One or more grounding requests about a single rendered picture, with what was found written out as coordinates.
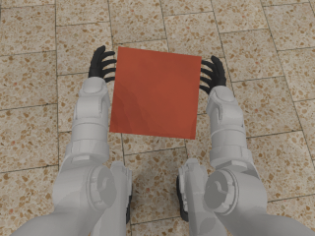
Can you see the robot left upper arm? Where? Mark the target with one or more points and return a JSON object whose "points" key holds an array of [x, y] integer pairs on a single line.
{"points": [[80, 197]]}

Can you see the right robot hand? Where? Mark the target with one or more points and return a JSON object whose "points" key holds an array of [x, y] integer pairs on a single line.
{"points": [[217, 75]]}

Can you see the robot right upper arm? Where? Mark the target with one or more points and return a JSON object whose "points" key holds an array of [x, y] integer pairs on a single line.
{"points": [[240, 202]]}

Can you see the left robot hand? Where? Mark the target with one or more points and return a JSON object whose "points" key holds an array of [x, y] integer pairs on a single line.
{"points": [[95, 69]]}

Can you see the robot left forearm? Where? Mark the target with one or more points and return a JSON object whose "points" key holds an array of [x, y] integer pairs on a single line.
{"points": [[88, 143]]}

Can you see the carton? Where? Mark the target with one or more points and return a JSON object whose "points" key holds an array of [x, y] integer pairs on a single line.
{"points": [[155, 93]]}

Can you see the robot right forearm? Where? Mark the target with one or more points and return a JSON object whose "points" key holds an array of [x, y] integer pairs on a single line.
{"points": [[228, 135]]}

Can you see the left robot foot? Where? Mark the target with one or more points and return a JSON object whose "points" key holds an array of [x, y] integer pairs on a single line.
{"points": [[128, 207]]}

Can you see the robot left shin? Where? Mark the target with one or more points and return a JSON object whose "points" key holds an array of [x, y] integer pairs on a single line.
{"points": [[120, 163]]}

